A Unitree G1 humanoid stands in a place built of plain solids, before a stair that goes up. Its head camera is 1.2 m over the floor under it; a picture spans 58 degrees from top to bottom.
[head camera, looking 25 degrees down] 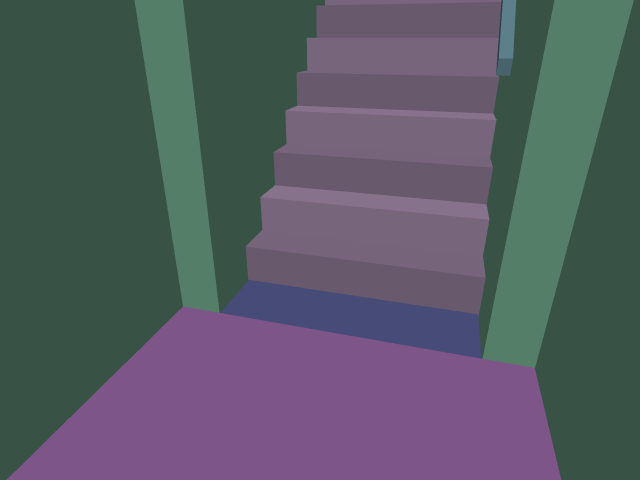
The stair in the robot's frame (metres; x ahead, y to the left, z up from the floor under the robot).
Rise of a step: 0.20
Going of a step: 0.22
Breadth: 1.20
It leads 16 degrees to the right of straight ahead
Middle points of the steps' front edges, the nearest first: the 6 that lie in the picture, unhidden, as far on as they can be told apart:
1.90 -0.18 0.20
2.11 -0.25 0.40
2.33 -0.31 0.60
2.54 -0.37 0.80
2.76 -0.43 1.00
2.97 -0.49 1.20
